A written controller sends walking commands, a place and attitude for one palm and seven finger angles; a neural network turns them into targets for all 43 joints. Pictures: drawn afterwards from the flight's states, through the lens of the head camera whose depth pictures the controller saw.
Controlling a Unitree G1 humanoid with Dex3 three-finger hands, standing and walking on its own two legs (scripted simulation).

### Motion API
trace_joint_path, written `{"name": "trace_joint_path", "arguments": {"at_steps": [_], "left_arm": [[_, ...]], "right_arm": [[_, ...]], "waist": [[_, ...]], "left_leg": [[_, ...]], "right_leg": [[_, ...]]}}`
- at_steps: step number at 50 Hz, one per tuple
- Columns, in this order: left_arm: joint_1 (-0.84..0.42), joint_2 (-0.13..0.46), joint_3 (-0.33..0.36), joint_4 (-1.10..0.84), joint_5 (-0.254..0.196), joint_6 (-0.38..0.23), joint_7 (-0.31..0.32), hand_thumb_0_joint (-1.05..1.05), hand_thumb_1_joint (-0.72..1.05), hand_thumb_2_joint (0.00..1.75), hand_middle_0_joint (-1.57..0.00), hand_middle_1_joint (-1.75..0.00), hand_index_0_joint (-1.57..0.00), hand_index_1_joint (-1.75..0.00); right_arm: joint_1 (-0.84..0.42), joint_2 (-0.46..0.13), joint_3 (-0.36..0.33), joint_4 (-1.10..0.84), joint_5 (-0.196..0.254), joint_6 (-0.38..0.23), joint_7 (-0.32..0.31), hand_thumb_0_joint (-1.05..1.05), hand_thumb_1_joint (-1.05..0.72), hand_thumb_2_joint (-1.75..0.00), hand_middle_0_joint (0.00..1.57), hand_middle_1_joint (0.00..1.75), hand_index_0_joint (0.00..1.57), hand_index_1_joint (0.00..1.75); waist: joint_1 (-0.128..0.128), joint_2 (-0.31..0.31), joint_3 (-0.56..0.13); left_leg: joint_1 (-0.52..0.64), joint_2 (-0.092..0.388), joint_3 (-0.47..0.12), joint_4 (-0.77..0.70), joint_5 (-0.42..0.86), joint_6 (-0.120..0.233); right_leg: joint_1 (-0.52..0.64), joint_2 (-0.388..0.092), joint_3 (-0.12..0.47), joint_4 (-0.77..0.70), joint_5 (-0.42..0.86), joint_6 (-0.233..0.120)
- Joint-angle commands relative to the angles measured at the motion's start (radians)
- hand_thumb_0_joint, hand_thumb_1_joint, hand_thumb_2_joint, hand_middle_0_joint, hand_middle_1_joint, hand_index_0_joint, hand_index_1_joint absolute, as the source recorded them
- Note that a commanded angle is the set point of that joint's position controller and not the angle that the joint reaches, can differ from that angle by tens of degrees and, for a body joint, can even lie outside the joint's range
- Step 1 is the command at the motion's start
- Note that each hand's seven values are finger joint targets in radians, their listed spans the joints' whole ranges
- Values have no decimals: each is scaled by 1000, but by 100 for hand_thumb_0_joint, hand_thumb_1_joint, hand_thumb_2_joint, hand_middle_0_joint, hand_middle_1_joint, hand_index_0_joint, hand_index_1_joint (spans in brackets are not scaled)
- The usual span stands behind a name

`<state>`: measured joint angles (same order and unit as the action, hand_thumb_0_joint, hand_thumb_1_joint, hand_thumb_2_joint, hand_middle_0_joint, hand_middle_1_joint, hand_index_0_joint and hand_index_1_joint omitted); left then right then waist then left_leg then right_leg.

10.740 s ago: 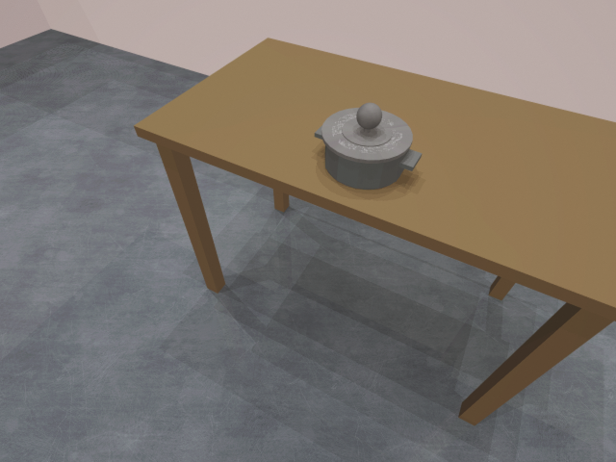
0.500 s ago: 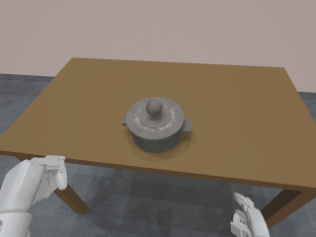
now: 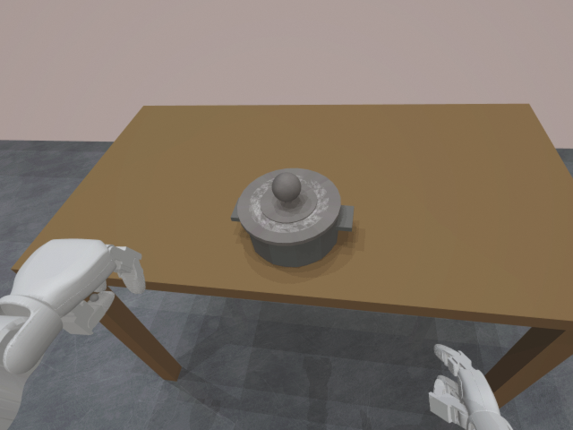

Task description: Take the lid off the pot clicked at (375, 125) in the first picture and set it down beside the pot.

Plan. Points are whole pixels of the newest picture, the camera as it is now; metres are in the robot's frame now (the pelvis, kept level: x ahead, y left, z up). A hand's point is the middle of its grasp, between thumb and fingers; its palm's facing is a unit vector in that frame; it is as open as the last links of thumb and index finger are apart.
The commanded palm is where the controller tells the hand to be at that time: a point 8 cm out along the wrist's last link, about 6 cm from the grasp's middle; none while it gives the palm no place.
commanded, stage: reach forward and open the fingers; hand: left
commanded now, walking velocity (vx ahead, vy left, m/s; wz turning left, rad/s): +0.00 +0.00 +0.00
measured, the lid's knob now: (286, 187) +0.48 +0.06 +0.08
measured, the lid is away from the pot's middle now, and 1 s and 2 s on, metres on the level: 0.00 0.00 0.00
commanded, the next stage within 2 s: move the open hand above the knob in 0.48 s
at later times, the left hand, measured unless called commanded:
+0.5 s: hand (100, 245) +0.28 +0.26 +0.16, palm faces -0.08 +0.04 -1.00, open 10.3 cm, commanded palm +0.26 +0.26 +0.22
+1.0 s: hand (174, 224) +0.33 +0.18 +0.15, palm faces -0.15 -0.03 -0.99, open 10.4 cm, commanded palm +0.31 +0.19 +0.23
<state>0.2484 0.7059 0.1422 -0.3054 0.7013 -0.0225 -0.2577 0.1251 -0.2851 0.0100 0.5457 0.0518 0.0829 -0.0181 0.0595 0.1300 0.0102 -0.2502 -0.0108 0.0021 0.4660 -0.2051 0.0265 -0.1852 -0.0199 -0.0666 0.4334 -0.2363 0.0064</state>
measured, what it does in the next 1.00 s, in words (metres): stands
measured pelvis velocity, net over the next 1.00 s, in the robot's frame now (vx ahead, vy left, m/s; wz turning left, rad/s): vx -0.01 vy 0.00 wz -0.01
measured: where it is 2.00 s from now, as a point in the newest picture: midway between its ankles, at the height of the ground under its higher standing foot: outside the picture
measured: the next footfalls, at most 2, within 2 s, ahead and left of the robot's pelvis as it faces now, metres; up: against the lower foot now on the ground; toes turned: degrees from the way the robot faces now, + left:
none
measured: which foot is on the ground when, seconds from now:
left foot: down 0.00-1.00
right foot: down 0.00-1.00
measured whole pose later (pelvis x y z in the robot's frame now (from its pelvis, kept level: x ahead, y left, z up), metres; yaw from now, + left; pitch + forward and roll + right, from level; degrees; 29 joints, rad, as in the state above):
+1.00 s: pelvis -0.01 +0.00 +0.00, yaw +0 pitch -1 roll +0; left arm -0.31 0.58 -0.15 -0.10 0.79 0.15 -0.39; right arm 0.11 -0.29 0.03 0.55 0.07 0.10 0.03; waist 0.04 0.13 0.01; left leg -0.25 -0.03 0.02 0.45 -0.19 0.03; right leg -0.21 -0.04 -0.05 0.48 -0.25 0.01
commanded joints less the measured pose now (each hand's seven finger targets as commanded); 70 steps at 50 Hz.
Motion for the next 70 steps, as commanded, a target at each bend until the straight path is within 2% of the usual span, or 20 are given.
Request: {"name": "trace_joint_path", "arguments": {"at_steps": [1,8,11,14,20,23,29,32,34,36,38,39,44,50,53,55,58,61,65,70], "left_arm": [[-217,174,98,-160,-18,2,25,0,-10,134,-91,-36,-91,-36],[-426,350,220,-85,50,10,38,0,-31,143,-82,-12,-82,-12],[-448,210,94,-4,16,33,23,0,-35,144,-81,-8,-81,-8],[-444,125,-3,-43,2,57,-10,0,-35,146,-81,-8,-81,-8],[-695,348,125,-67,92,62,-16,0,-36,149,-82,-8,-82,-8],[-702,354,167,9,69,70,-13,0,-36,149,-82,-8,-82,-8],[-662,99,-83,52,26,113,-94,0,-37,152,-82,-8,-82,-8],[-780,162,-65,-39,54,111,-86,0,-37,152,-82,-8,-82,-8],[-903,296,28,-80,85,102,-74,0,-37,152,-82,-8,-82,-8],[-931,367,96,15,104,113,-62,0,-37,152,-82,-8,-82,-8],[-942,359,111,102,100,135,-56,0,-37,152,-82,-8,-82,-8],[-954,238,-6,171,98,146,-70,0,-37,152,-82,-8,-82,-8],[-776,-60,-255,71,50,168,-114,0,-37,152,-82,-8,-82,-8],[-1098,337,43,121,152,180,-58,0,-37,152,-82,-8,-82,-8],[-1122,256,-1,159,123,185,-45,0,-37,152,-82,-8,-82,-8],[-992,119,-102,174,97,195,-62,0,-37,152,-82,-8,-82,-8],[-844,-117,-282,149,66,219,-99,0,-37,152,-82,-8,-82,-8],[-969,14,-227,143,108,231,-98,0,-37,152,-82,-8,-82,-8],[-1260,251,-64,133,154,220,-54,0,-37,152,-82,-8,-82,-8],[-1108,88,-149,263,112,238,-49,0,-37,152,-82,-8,-82,-8]], "right_arm": [[-141,-95,-41,-175,0,-53,16,0,-90,-90,20,30,20,30],[-146,-98,-30,-143,0,-65,9,0,-90,-90,20,30,20,30],[-146,-93,-30,-146,8,-58,16,0,-90,-90,20,30,20,30],[-161,-90,-29,-172,7,-62,33,0,-90,-90,20,30,20,30],[-163,-94,-21,-150,1,-64,16,0,-90,-90,20,30,20,30],[-147,-99,-22,-153,7,-67,19,0,-90,-90,20,30,20,30],[-165,-94,-18,-184,17,-48,41,0,-90,-90,20,30,20,30],[-176,-98,-20,-190,16,-58,31,0,-90,-90,20,30,20,30],[-173,-95,-10,-177,4,-71,22,0,-90,-90,20,30,20,30],[-153,-99,-14,-140,-1,-68,11,0,-90,-90,20,30,20,30],[-134,-105,-15,-135,6,-59,15,0,-90,-90,20,30,20,30],[-147,-90,-5,-130,7,-49,19,0,-90,-90,20,30,20,30],[-170,-78,-15,-184,20,-46,65,0,-90,-90,20,30,20,30],[-166,-96,-4,-138,8,-28,31,0,-90,-90,20,30,20,30],[-157,-88,-6,-141,14,-28,37,0,-90,-90,20,30,20,30],[-165,-73,-8,-156,16,-24,48,0,-90,-90,20,30,20,30],[-191,-72,-19,-193,31,-17,84,0,-90,-90,20,30,20,30],[-187,-97,-15,-178,31,9,70,0,-90,-90,20,30,20,30],[-186,-83,0,-145,21,-7,34,0,-90,-90,20,30,20,30],[-166,-69,-3,-133,23,-11,50,0,-90,-90,20,30,20,30]], "waist": [[-3,-59,-173],[13,-44,-198],[-2,-40,-143],[-5,-49,-193],[6,-21,-240],[6,-25,-218],[-20,-92,-194],[-19,-72,-222],[-10,-23,-312],[-3,-26,-299],[-12,-36,-273],[-21,-47,-239],[-29,-89,-286],[-9,-118,-287],[-11,-72,-302],[2,-86,-352],[-32,-138,-312],[-44,-197,-249],[-26,-119,-320],[-12,-109,-365]], "left_leg": [[121,-14,-18,-77,155,19],[121,-10,-42,-92,109,18],[103,-9,-38,-115,81,11],[130,-10,-39,-113,100,13],[125,-2,-61,-122,81,15],[128,-6,-69,-103,108,13],[111,-11,-40,-116,54,11],[130,-14,-48,-116,42,17],[156,-21,-59,-101,98,20],[146,-20,-62,-93,134,18],[140,-22,-59,-77,147,15],[120,-27,-49,-90,134,13],[167,-27,-27,-69,187,15],[103,-28,-27,-75,151,21],[121,-29,-30,-61,186,20],[141,-36,-16,-55,248,21],[151,-32,1,-22,254,23],[98,-32,22,-52,156,25],[112,-38,-5,-52,173,32],[124,-40,3,-37,266,26]], "right_leg": [[0,13,3,-84,110,-4],[9,25,15,-80,38,-23],[-22,22,-2,-84,13,-19],[-11,24,-3,-70,42,-20],[14,22,9,-50,9,-31],[1,33,7,-45,32,-40],[-42,27,-9,-54,20,-23],[-29,25,2,-51,11,-24],[18,28,9,-36,37,-34],[23,23,13,-35,62,-36],[11,32,12,-30,79,-43],[-7,28,1,-35,67,-38],[-12,23,-5,-23,141,-34],[41,16,22,-14,112,-37],[39,20,22,-4,149,-46],[66,9,22,11,217,-40],[13,12,20,10,261,-35],[6,12,21,-18,191,-22],[57,5,43,7,192,-29],[88,2,38,28,300,-31]]}}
